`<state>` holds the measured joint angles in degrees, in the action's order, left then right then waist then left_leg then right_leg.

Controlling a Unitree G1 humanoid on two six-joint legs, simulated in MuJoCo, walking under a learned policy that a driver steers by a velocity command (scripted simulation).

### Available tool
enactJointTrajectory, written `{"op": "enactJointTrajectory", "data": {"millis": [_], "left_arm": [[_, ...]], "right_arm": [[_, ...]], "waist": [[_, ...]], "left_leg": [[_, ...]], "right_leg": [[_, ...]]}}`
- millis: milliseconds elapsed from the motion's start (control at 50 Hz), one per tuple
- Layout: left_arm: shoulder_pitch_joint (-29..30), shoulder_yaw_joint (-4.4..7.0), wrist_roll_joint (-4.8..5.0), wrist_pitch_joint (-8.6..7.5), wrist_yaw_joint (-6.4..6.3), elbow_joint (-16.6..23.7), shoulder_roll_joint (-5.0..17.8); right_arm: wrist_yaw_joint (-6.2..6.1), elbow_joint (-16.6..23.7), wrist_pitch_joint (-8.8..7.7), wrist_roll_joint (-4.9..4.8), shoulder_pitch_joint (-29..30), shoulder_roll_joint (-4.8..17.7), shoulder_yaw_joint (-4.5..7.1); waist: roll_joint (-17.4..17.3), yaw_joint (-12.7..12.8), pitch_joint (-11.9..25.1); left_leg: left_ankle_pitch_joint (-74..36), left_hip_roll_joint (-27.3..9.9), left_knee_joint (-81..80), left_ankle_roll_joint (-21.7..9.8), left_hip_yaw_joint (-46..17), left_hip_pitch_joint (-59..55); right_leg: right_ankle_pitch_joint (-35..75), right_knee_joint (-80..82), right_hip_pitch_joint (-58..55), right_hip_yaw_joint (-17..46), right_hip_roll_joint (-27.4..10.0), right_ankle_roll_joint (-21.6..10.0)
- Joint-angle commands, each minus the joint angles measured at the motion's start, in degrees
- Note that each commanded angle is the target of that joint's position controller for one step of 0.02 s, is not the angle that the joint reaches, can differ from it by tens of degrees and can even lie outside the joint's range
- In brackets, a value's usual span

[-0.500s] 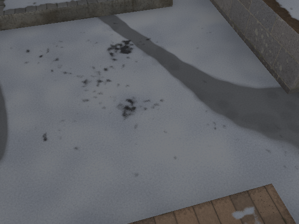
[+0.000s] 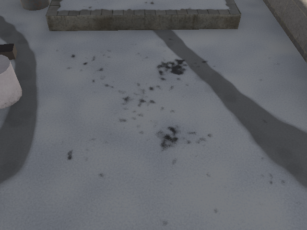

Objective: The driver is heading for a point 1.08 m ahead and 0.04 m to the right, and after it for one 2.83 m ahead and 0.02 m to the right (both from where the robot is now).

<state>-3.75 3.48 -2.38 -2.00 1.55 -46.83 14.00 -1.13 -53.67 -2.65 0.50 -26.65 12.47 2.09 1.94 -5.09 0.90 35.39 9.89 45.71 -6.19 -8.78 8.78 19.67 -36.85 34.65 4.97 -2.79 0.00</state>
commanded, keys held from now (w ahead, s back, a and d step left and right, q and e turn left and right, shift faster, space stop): w+q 0.14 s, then w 0.82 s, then w+e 0.04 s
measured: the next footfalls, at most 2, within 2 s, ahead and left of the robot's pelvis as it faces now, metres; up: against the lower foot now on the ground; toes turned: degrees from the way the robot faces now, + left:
right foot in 0.12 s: +0.23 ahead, -0.14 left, -0.15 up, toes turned +8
left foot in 0.76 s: +0.56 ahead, +0.14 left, -0.29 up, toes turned +14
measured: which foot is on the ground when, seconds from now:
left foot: down 0.00-0.14, up 0.16-0.74, down 0.76-1.00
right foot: up 0.00-0.10, down 0.12-0.76, up 0.78-1.00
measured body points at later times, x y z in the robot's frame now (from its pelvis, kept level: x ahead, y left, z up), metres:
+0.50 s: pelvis +0.26 -0.05 -0.12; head +0.27 -0.06 +0.33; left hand +0.09 +0.16 -0.24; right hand +0.45 -0.26 -0.24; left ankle +0.40 +0.14 -0.78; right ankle +0.19 -0.14 -0.84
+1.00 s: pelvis +0.56 +0.05 -0.25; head +0.60 +0.07 +0.20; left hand +0.58 +0.31 -0.39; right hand +0.58 -0.19 -0.39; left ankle +0.52 +0.13 -0.98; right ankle +0.67 -0.06 -0.91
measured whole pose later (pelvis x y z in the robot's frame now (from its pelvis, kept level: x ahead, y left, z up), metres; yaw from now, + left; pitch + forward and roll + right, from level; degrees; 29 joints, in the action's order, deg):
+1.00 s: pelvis +0.56 +0.05 -0.25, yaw +11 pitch +0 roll +2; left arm -11.4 2.9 -2.4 -2.5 1.0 -54.9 12.4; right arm -0.5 -60.9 -4.5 1.0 -20.7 10.6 2.5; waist 2.5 0.6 -5.1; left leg 15.4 4.2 24.5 -4.2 4.6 9.3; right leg -11.8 -59.4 37.6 0.3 -4.9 -1.9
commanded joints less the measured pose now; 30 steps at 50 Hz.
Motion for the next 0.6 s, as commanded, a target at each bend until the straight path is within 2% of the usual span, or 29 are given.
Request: {"op": "enactJointTrajectory", "data": {"millis": [20, 40, 60, 80, 100, 120, 140, 160, 180, 200, 220, 240, 260, 280, 300, 320, 340, 360, 380, 400, 420, 460, 480, 500, 540, 600], "left_arm": [[4.4, -0.31, 1.11, -0.93, 0.11, 5.4, 0.8], [4.0, -0.43, 1.40, -1.30, -0.15, 5.7, 1.6], [2.6, -0.16, 2.38, -1.58, -0.75, 4.9, 2.3], [-3.1, 0.20, 2.81, -2.21, -1.38, 3.7, 3.1], [-11.2, 1.00, 2.57, -2.44, -1.80, 1.0, 4.0], [-18.7, 1.93, 1.37, -2.30, -1.92, -1.7, 6.3], [-25.3, 2.12, 0.05, -2.05, -1.53, -2.8, 8.4], [-29.8, 1.90, 0.05, -1.32, -0.54, -2.3, 8.8], [-31.4, 2.70, 1.64, -1.08, 0.22, -2.7, 10.6], [-25.8, 3.15, 2.44, -1.89, -0.50, -2.5, 10.0], [-21.5, 1.45, 2.42, -2.30, -0.87, -1.4, 4.8], [-19.4, 0.49, 1.00, -2.92, -1.04, -1.8, 4.2], [-17.5, -0.13, 0.55, -3.88, -1.24, -2.7, 4.1], [-18.0, -0.04, 0.36, -4.54, -1.15, -3.8, 4.2], [-18.0, -0.21, 1.06, -5.10, -1.06, -4.6, 3.6], [-19.4, -0.21, 1.74, -5.07, -1.22, -5.1, 4.6], [-22.2, 0.06, 1.56, -4.56, -1.33, -6.6, 4.8], [-22.6, -0.08, 1.93, -4.18, -1.52, -6.5, 4.4], [-23.3, 0.15, 1.30, -4.08, -1.25, -6.9, 5.0], [-23.8, 0.19, 1.76, -3.88, -1.21, -6.9, 4.7], [-25.7, -0.16, 1.96, -4.18, -1.54, -8.3, 2.7], [-30.1, -0.45, 1.39, -4.50, -2.42, -9.7, 2.8], [-29.3, -0.61, 1.33, -4.67, -2.81, -9.6, 2.6], [-29.7, -0.60, 0.87, -4.67, -2.92, -9.5, 3.2], [-30.7, -0.98, 0.06, -4.30, -2.55, -9.8, 2.3], [-33.7, -0.76, -0.48, -4.03, -2.58, -11.0, 2.9]], "right_arm": [[-0.49, 3.4, 0.01, 0.95, 0.7, 6.6, 1.08], [-1.24, 3.6, 0.27, 1.54, -0.2, 7.2, 1.31], [-2.20, 3.1, 0.82, 1.78, -0.7, 7.2, 1.28], [-2.60, 2.8, 1.12, 2.42, -1.3, 7.4, 1.28], [-2.33, 2.3, 1.55, 2.58, -1.1, 8.8, 1.56], [-1.12, 2.1, 1.55, 1.91, -3.0, 8.5, 1.70], [0.05, 1.9, 0.88, 0.44, -6.7, 4.5, 1.40], [-0.69, 2.0, 0.72, -1.40, -12.6, 3.7, 1.27], [-1.27, 3.4, 0.64, -1.01, -12.9, 5.0, 0.95], [-1.18, 5.1, 1.27, 1.37, -2.1, 7.0, 1.11], [-0.41, 6.0, 1.82, 3.03, 8.5, 9.8, 2.00], [0.14, 6.2, 2.16, 2.51, 10.5, 8.5, 2.05], [0.56, 5.3, 2.39, 1.51, 9.8, 7.4, 2.01], [1.13, 3.1, 2.67, 1.80, 7.0, 6.1, 1.81], [1.99, 2.9, 2.62, 1.42, 8.0, 5.3, 1.79], [2.48, 2.8, 2.71, 2.15, 9.5, 4.5, 1.89], [2.60, 1.6, 3.11, 2.96, 8.7, 2.9, 1.37], [2.66, 2.0, 3.29, 2.53, 10.4, 2.6, 1.22], [2.80, 1.2, 3.58, 2.17, 9.9, 2.9, 1.40], [3.06, 1.8, 3.38, 2.16, 13.6, 3.8, 1.51], [3.36, 3.2, 2.38, 1.67, 19.1, 4.7, 1.92], [3.78, 3.7, 0.95, 2.08, 24.5, 3.8, 1.64], [4.11, 4.6, 0.27, 2.58, 28.0, 4.0, 1.39], [4.40, 5.3, 0.15, 2.48, 30.3, 2.9, 0.95], [5.00, 6.3, 0.11, 2.03, 33.5, 2.1, 0.58], [4.82, 8.9, -0.29, 1.22, 38.9, 2.3, 0.19]], "waist": [[-7.2, -0.5, -6.6], [-7.9, -0.9, -7.7], [-7.5, -0.4, -7.9], [-5.2, 2.0, -7.2], [-2.1, 6.0, -4.5], [2.5, 8.2, -0.1], [9.1, 8.4, 6.8], [11.6, 7.7, 13.7], [13.2, 7.4, 15.9], [11.3, 8.7, 8.0], [1.6, 9.2, -4.1], [1.1, 7.4, -9.2], [-0.8, 3.7, -11.8], [2.1, 2.4, -10.9], [2.5, 0.9, -10.6], [4.4, 2.1, -8.3], [5.4, 2.1, -5.4], [5.1, 2.0, -4.4], [5.6, 1.6, -2.8], [3.4, 2.3, -4.0], [1.6, 3.8, -5.6], [1.2, 6.8, -5.5], [0.1, 7.0, -5.9], [-0.3, 8.3, -6.4], [0.4, 10.4, -8.0], [1.5, 14.6, -11.5]], "left_leg": [[-21.8, -9.3, -6.2, -7.0, -15.6, 12.3], [-22.6, -9.1, -4.4, -6.5, -16.7, 8.9], [-23.7, -9.5, -0.2, -6.1, -17.6, 5.7], [-23.6, -8.2, 7.5, -6.0, -16.6, 4.7], [-24.8, -7.0, 17.3, -5.8, -13.5, 5.6], [-18.6, -5.0, 30.6, -5.1, -9.8, 12.1], [11.8, -0.5, 51.1, -3.3, -4.6, 28.4], [17.4, -1.5, 69.7, -2.2, 0.1, 39.5], [9.9, -4.3, 76.3, -1.1, 3.2, 47.3], [-1.9, -6.0, 70.5, -0.6, 5.7, 55.4], [-7.9, -8.7, 63.0, -0.2, 3.6, 53.4], [-10.1, -9.2, 55.2, 0.3, 0.5, 48.0], [-18.1, -10.5, 42.3, 0.9, -3.8, 42.7], [-21.4, -10.4, 36.8, 1.4, -4.0, 37.1], [-28.2, -10.3, 24.9, 3.2, -3.5, 32.7], [-30.2, -9.4, 20.3, 4.0, -1.8, 31.7], [-30.8, -9.3, 20.8, 4.1, -0.7, 30.8], [-32.1, -9.7, 17.7, 4.0, -0.2, 32.0], [-37.3, -9.6, 19.5, 3.0, 0.6, 31.7], [-39.5, -10.4, 17.7, 2.5, 1.1, 33.8], [-46.3, -11.0, 10.6, 2.2, -1.3, 38.6], [-51.5, -10.7, 5.1, 1.9, 0.7, 40.6], [-55.8, -11.3, -0.5, 2.5, 1.8, 38.9], [-58.7, -11.4, -3.2, 2.7, 5.4, 35.6], [-60.4, -12.9, -7.8, 2.9, 6.9, 32.8], [-56.9, -13.7, -16.4, 3.9, 7.6, 34.1]], "right_leg": [[-1.8, 7.5, -10.8, -0.4, 2.8, 0.2], [-2.6, 12.2, -10.3, 1.6, 1.8, -0.1], [-1.6, 16.0, -11.4, 3.3, -0.2, -0.4], [1.2, 22.2, -16.6, 3.4, -1.2, -0.4], [0.4, 24.5, -24.9, 0.2, -0.4, -0.3], [-4.0, 19.4, -37.6, -0.6, -1.0, -0.5], [7.5, 2.0, -55.1, 4.4, -7.5, -2.5], [6.6, -7.8, -62.5, 13.8, -17.2, -5.7], [-10.5, 2.1, -60.2, 26.7, -23.6, -10.6], [-49.2, 16.2, -50.1, 35.0, -24.8, -16.6], [-52.8, 20.2, -35.6, 30.1, -20.1, -15.1], [-41.0, 19.3, -23.9, 27.2, -19.0, -14.6], [-31.7, 18.9, -15.9, 20.2, -14.8, -11.4], [-27.7, 19.0, -11.3, 17.1, -13.2, -10.2], [-26.9, 20.4, -8.1, 11.3, -9.5, -9.4], [-22.5, 20.8, -11.0, 11.0, -9.5, -10.9], [-15.6, 19.5, -13.9, 10.5, -10.1, -12.4], [-11.2, 19.3, -17.2, 9.5, -10.2, -12.8], [-10.5, 17.9, -19.0, 8.7, -10.3, -12.6], [-11.7, 18.1, -20.8, 7.8, -9.7, -11.9], [-21.2, 16.2, -25.1, 6.8, -6.7, -11.1], [-25.0, 14.3, -30.1, 7.4, -6.5, -11.1], [-28.1, 12.6, -29.3, 6.6, -5.5, -11.0], [-31.9, 12.6, -26.3, 5.8, -5.3, -11.2], [-34.9, 10.5, -25.3, 6.7, -5.8, -12.2], [-30.8, 6.4, -30.7, 7.6, -6.0, -12.6]]}}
